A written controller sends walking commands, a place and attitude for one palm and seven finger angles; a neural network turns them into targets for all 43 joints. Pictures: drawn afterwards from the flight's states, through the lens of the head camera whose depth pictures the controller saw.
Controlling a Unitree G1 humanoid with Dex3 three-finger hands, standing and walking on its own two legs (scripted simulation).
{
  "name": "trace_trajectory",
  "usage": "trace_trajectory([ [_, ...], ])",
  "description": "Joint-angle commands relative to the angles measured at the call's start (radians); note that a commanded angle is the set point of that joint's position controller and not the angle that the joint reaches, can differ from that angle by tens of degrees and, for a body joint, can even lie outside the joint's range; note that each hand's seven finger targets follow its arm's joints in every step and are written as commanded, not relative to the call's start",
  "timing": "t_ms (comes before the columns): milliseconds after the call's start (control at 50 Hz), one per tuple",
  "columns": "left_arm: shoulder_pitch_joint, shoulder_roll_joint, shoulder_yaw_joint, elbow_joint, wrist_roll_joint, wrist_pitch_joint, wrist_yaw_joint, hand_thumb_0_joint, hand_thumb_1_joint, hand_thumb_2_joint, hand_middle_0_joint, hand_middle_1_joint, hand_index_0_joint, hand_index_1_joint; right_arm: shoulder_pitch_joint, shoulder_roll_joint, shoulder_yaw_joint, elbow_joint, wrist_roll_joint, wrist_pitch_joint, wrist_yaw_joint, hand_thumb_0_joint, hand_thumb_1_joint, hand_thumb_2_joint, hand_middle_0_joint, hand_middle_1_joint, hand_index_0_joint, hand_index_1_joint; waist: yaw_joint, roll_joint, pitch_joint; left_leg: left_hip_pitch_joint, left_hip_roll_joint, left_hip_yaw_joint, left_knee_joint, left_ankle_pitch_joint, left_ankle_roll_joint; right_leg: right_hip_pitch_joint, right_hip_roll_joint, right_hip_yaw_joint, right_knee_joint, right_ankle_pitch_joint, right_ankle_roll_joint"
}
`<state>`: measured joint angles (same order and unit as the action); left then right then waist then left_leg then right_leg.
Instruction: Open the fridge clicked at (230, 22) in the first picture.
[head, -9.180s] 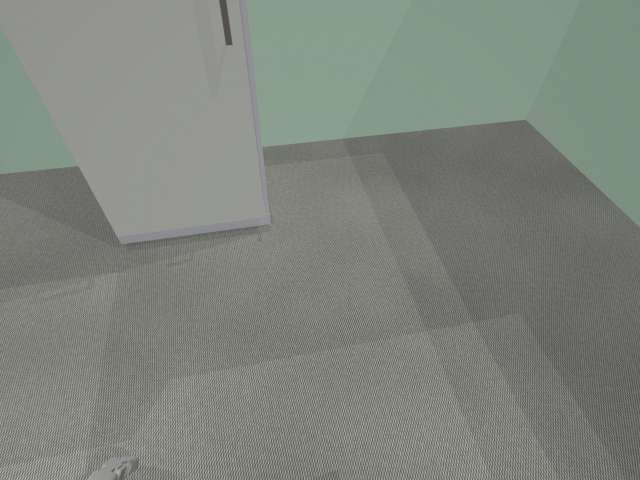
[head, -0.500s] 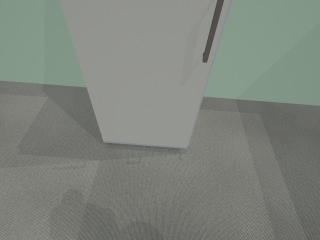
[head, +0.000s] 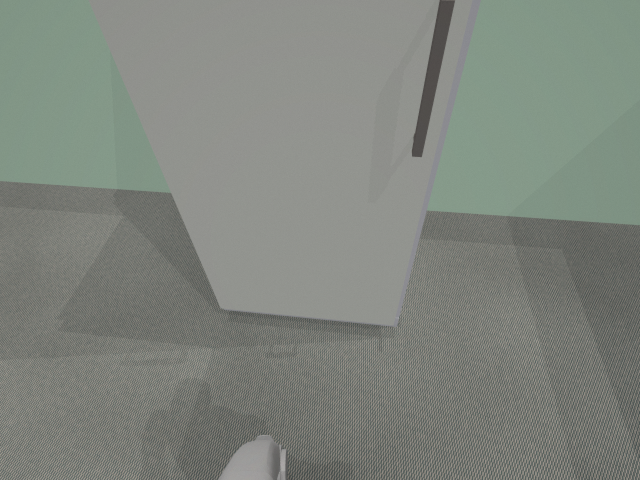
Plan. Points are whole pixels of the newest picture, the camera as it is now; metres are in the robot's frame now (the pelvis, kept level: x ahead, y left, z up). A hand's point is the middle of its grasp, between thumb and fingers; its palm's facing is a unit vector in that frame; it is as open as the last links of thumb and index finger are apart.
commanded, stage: take the last steps up to it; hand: right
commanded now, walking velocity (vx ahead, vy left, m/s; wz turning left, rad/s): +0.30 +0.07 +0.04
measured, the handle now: (429, 82) +0.67 -0.12 +0.17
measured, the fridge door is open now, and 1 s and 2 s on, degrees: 0 0 0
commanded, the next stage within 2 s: come to a stop and stand still in 0.44 s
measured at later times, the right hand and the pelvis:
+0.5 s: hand (433, 463) +0.19 -0.14 -0.18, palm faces +0.06 +0.98 -0.18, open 7.3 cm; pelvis +0.17 +0.04 +0.00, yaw -1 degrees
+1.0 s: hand (416, 431) +0.23 -0.12 -0.17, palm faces +0.04 +0.97 -0.25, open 7.4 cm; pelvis +0.20 +0.07 -0.01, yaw +0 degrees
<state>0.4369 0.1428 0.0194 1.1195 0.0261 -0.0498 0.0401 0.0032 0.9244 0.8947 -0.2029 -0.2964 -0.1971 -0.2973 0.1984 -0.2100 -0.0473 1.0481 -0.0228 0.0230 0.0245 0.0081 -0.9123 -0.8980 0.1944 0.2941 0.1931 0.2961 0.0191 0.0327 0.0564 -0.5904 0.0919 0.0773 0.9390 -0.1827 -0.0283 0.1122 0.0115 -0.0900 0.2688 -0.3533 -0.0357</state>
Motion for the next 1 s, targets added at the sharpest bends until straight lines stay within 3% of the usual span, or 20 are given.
trace_trajectory([
  [0,0.090,0.153,0.033,-0.009,0.004,-0.018,0.005,0.000,0.900,0.900,-0.200,-0.300,-0.200,-0.300,-0.169,-0.020,0.006,-0.113,0.009,-0.038,0.002,0.000,-0.900,-0.900,0.200,0.300,0.200,0.300,0.037,-0.149,0.123,-0.016,-0.014,0.034,-0.216,-0.045,0.036,-0.041,-0.295,0.109,0.012,0.786,-0.093],
  [40,0.071,0.179,0.037,-0.005,0.000,-0.016,0.006,0.000,0.900,0.900,-0.200,-0.300,-0.200,-0.300,-0.073,-0.029,0.001,-0.090,0.010,-0.050,-0.004,0.000,-0.900,-0.900,0.200,0.300,0.200,0.300,-0.013,-0.156,0.050,0.166,-0.068,0.061,-0.295,-0.068,0.069,-0.052,-0.296,0.086,0.125,1.013,-0.085],
  [80,0.043,0.189,0.043,-0.008,-0.011,-0.014,0.002,0.000,0.900,0.900,-0.200,-0.300,-0.200,-0.300,0.139,-0.068,-0.015,-0.019,0.004,-0.065,-0.010,0.000,-0.900,-0.900,0.200,0.300,0.200,0.300,-0.110,-0.133,-0.056,0.476,-0.103,0.083,-0.409,0.054,0.085,-0.152,-0.239,0.037,0.369,0.976,-0.040],
  [100,0.056,0.155,0.039,-0.012,-0.021,-0.015,-0.011,0.000,0.900,0.900,-0.200,-0.300,-0.200,-0.300,0.267,-0.148,-0.036,0.017,-0.005,-0.080,-0.020,0.000,-0.900,-0.900,0.200,0.300,0.200,0.300,-0.164,0.006,-0.149,0.737,0.041,-0.084,-0.422,0.122,0.148,-0.372,-0.179,0.017,0.619,0.693,-0.006],
  [120,0.097,0.091,0.031,-0.035,-0.031,-0.017,-0.013,0.000,0.900,0.900,-0.200,-0.300,-0.200,-0.300,0.355,-0.225,-0.057,0.035,0.000,-0.084,-0.031,0.000,-0.900,-0.900,0.200,0.300,0.200,0.300,-0.160,0.214,-0.254,0.876,0.333,-0.512,-0.521,0.268,0.272,-0.592,-0.008,-0.010,0.965,-0.157,0.033],
  [140,0.042,0.106,0.034,-0.053,-0.035,-0.010,-0.012,0.000,0.900,0.900,-0.200,-0.300,-0.200,-0.300,0.320,-0.240,-0.056,0.029,0.019,-0.076,-0.035,0.000,-0.900,-0.900,0.200,0.300,0.200,0.300,-0.149,0.130,-0.221,0.767,0.366,-0.547,-0.624,0.148,0.312,-0.625,-0.039,0.101,1.102,-0.227,0.000],
  [180,-0.026,0.078,0.038,-0.062,-0.022,0.003,-0.025,0.000,0.900,0.900,-0.200,-0.300,-0.200,-0.300,0.119,-0.157,-0.035,-0.025,0.017,-0.071,-0.039,0.000,-0.900,-0.900,0.200,0.300,0.200,0.300,-0.081,0.040,-0.022,0.450,0.300,-0.438,-0.725,-0.247,0.257,-0.662,-0.121,0.110,1.119,-0.076,-0.003],
  [200,-0.030,0.069,0.040,-0.058,-0.011,0.015,-0.029,0.000,0.900,0.900,-0.200,-0.300,-0.200,-0.300,0.057,-0.118,-0.026,-0.040,0.015,-0.072,-0.044,0.000,-0.900,-0.900,0.200,0.300,0.200,0.300,-0.044,-0.012,0.017,0.345,0.268,-0.346,-0.740,-0.246,0.229,-0.623,-0.145,0.113,1.076,-0.032,0.003],
  [280,0.040,0.021,0.031,-0.046,-0.001,0.047,-0.033,0.000,0.900,0.900,-0.200,-0.300,-0.200,-0.300,0.003,-0.058,-0.003,-0.047,0.004,-0.085,-0.049,0.000,-0.900,-0.900,0.200,0.300,0.200,0.300,0.035,0.058,0.009,0.198,0.184,-0.118,-0.753,-0.046,0.190,-0.509,-0.155,0.064,0.825,-0.006,0.042],
  [400,-0.093,0.010,0.027,-0.096,-0.003,0.025,-0.047,0.000,0.900,0.900,-0.200,-0.300,-0.200,-0.300,0.083,-0.078,-0.014,-0.013,0.001,-0.087,-0.041,0.000,-0.900,-0.900,0.200,0.300,0.200,0.300,-0.013,0.066,-0.010,0.302,0.158,-0.122,-0.704,0.016,0.203,-0.472,-0.119,0.001,0.484,0.056,0.062],
  [480,-0.093,0.042,0.028,-0.077,-0.002,0.004,-0.042,0.000,0.900,0.900,-0.200,-0.300,-0.200,-0.300,0.105,-0.068,-0.012,0.010,0.010,-0.076,-0.039,0.000,-0.900,-0.900,0.200,0.300,0.200,0.300,0.002,0.057,-0.022,0.300,0.119,-0.090,-0.595,0.002,0.153,-0.300,-0.087,-0.030,0.259,0.167,0.067],
  [500,-0.054,0.078,0.034,-0.061,-0.002,-0.005,-0.040,0.000,0.900,0.900,-0.200,-0.300,-0.200,-0.300,0.122,-0.050,-0.007,0.012,0.011,-0.072,-0.037,0.000,-0.900,-0.900,0.200,0.300,0.200,0.300,0.013,-0.050,-0.051,0.267,0.079,-0.060,-0.493,-0.028,0.120,-0.204,-0.117,0.012,0.201,0.217,0.057],
  [540,0.018,0.200,0.050,-0.050,0.004,-0.004,-0.024,0.000,0.900,0.900,-0.200,-0.300,-0.200,-0.300,0.124,0.021,0.010,-0.009,0.019,-0.066,-0.037,0.000,-0.900,-0.900,0.200,0.300,0.200,0.300,0.033,-0.339,-0.060,0.118,-0.065,0.062,-0.164,-0.315,0.028,-0.120,-0.429,0.367,0.035,0.446,-0.109],
  [580,-0.087,0.149,0.021,-0.059,0.002,0.005,0.000,0.000,0.900,0.900,-0.200,-0.300,-0.200,-0.300,0.104,0.008,0.017,0.014,0.011,-0.046,-0.051,0.000,-0.900,-0.900,0.200,0.300,0.200,0.300,0.000,-0.262,-0.016,0.179,-0.003,-0.054,-0.068,-0.382,0.015,-0.242,-0.414,0.302,0.017,0.693,-0.143],
  [640,-0.177,0.141,0.016,-0.070,-0.008,0.011,0.010,0.000,0.900,0.900,-0.200,-0.300,-0.200,-0.300,0.140,0.009,0.021,0.042,0.017,-0.034,-0.054,0.000,-0.900,-0.900,0.200,0.300,0.200,0.300,-0.026,-0.185,-0.024,0.259,0.006,-0.042,-0.242,-0.273,0.000,-0.204,-0.336,0.148,0.100,0.992,-0.113],
  [800,-0.250,0.175,0.067,-0.112,-0.014,0.060,0.003,0.000,0.900,0.900,-0.200,-0.300,-0.200,-0.300,0.180,-0.037,-0.009,0.008,-0.003,0.000,-0.060,0.000,-0.900,-0.900,0.200,0.300,0.200,0.300,-0.047,-0.138,-0.055,0.378,-0.008,-0.017,-0.359,0.027,0.015,-0.331,-0.277,0.092,0.164,0.563,-0.064],
  [840,-0.260,0.133,0.067,-0.128,-0.016,0.071,-0.005,0.000,0.900,0.900,-0.200,-0.300,-0.200,-0.300,0.158,-0.077,-0.014,-0.014,-0.009,-0.005,-0.061,0.000,-0.900,-0.900,0.200,0.300,0.200,0.300,-0.040,-0.032,-0.042,0.367,0.067,-0.125,-0.458,0.227,0.049,-0.388,-0.165,0.032,0.252,0.282,0.004],
  [880,-0.246,0.066,0.058,-0.134,-0.021,0.093,-0.017,0.000,0.900,0.900,-0.200,-0.300,-0.200,-0.300,0.103,-0.146,-0.021,-0.033,-0.006,-0.012,-0.059,0.000,-0.900,-0.900,0.200,0.300,0.200,0.300,-0.025,0.169,-0.026,0.265,0.232,-0.288,-0.632,0.141,0.152,-0.393,-0.041,-0.022,0.420,-0.070,0.055],
  [900,-0.253,0.072,0.058,-0.135,-0.017,0.100,-0.019,0.000,0.900,0.900,-0.200,-0.300,-0.200,-0.300,0.094,-0.138,-0.020,-0.040,-0.006,-0.017,-0.061,0.000,-0.900,-0.900,0.200,0.300,0.200,0.300,-0.042,0.201,-0.027,0.237,0.253,-0.311,-0.683,0.110,0.196,-0.388,-0.047,0.015,0.516,-0.160,0.053],
  [980,-0.217,0.082,0.056,-0.111,-0.016,0.091,-0.029,0.000,0.900,0.900,-0.200,-0.300,-0.200,-0.300,0.045,-0.128,-0.026,-0.061,-0.007,-0.021,-0.065,0.000,-0.900,-0.900,0.200,0.300,0.200,0.300,-0.039,0.123,-0.054,0.331,0.219,-0.269,-0.651,0.117,0.203,-0.467,-0.043,0.077,0.645,-0.124,0.047],
])
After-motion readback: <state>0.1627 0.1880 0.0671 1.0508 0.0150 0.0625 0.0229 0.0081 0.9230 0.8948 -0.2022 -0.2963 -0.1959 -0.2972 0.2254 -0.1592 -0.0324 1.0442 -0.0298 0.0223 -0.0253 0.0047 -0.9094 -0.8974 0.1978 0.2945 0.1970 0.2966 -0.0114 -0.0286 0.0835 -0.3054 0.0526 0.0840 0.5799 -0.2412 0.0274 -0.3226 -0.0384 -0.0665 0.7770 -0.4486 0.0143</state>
